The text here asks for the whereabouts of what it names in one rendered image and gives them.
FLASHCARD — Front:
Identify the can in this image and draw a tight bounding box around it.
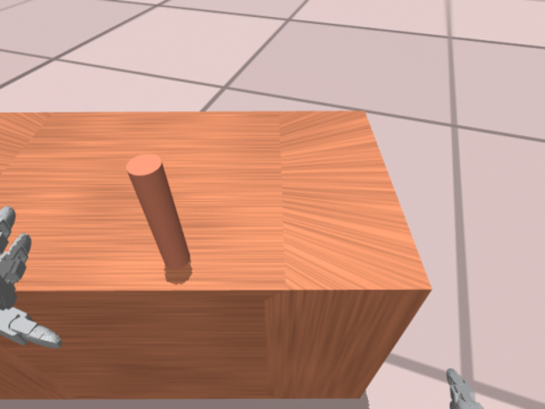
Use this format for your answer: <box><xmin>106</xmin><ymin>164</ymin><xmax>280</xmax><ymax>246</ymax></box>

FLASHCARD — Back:
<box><xmin>126</xmin><ymin>154</ymin><xmax>190</xmax><ymax>269</ymax></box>

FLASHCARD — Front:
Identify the left robot hand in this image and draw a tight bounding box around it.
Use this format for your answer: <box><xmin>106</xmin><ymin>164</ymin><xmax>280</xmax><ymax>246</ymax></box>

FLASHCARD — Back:
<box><xmin>0</xmin><ymin>206</ymin><xmax>62</xmax><ymax>349</ymax></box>

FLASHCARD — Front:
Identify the right robot hand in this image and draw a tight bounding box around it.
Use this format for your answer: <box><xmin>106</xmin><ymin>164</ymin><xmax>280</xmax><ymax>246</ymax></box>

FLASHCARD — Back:
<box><xmin>446</xmin><ymin>368</ymin><xmax>484</xmax><ymax>409</ymax></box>

